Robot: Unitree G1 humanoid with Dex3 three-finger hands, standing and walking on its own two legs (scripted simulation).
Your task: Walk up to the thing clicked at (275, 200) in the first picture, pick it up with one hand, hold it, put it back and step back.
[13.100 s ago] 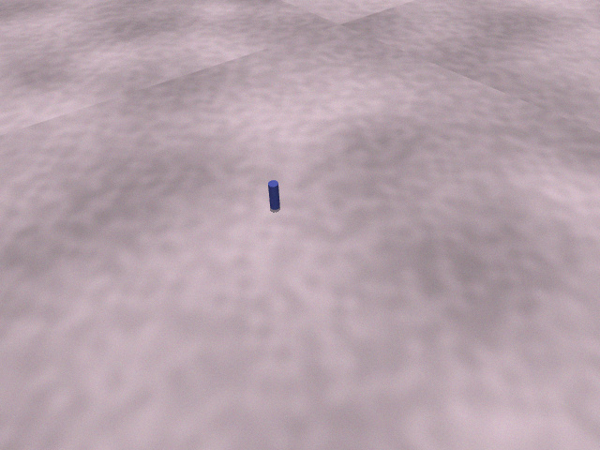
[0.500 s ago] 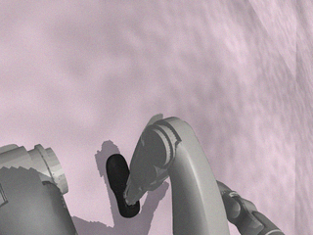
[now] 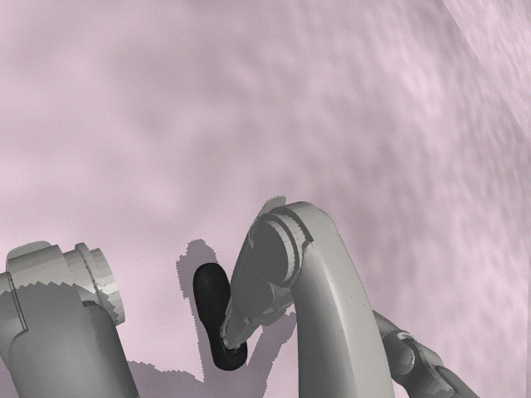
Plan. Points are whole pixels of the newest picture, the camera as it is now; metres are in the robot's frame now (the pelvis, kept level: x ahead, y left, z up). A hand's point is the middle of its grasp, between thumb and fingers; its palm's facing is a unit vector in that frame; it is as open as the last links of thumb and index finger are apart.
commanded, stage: settle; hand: left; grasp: from the side
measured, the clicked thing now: out of the picture +0.45 +0.30 -0.21
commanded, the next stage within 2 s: lift in 1.52 s
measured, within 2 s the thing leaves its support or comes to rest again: neither
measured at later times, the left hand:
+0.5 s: hand out of the picture +0.44 +0.32 -0.05, palm faces +0.30 -0.95 -0.07, open 6.8 cm
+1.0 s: hand out of the picture +0.45 +0.31 +0.01, palm faces +0.29 -0.95 -0.06, open 6.8 cm
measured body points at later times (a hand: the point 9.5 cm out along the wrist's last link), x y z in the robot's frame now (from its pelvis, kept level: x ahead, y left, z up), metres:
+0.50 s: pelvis +0.01 -0.01 +0.02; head +0.21 +0.13 +0.40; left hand +0.41 +0.37 -0.04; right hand +0.17 -0.26 -0.06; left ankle +0.08 +0.12 -0.27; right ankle +0.15 -0.12 -0.27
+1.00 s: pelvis +0.03 -0.02 +0.05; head +0.23 +0.09 +0.43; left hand +0.42 +0.36 +0.02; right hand +0.20 -0.26 -0.06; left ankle +0.08 +0.12 -0.27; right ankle +0.15 -0.12 -0.27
